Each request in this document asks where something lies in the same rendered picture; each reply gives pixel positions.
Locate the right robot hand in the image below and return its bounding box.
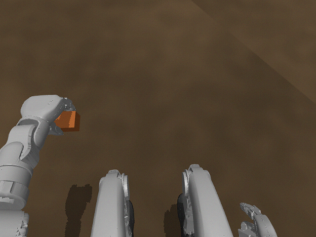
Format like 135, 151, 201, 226
238, 202, 277, 237

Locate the right robot foot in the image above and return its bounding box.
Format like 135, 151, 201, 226
177, 193, 195, 237

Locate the small box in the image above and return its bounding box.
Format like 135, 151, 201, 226
54, 111, 80, 132

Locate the left robot arm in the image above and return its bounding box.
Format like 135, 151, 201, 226
0, 116, 50, 237

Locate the left robot hand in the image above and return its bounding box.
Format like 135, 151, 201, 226
20, 95, 76, 135

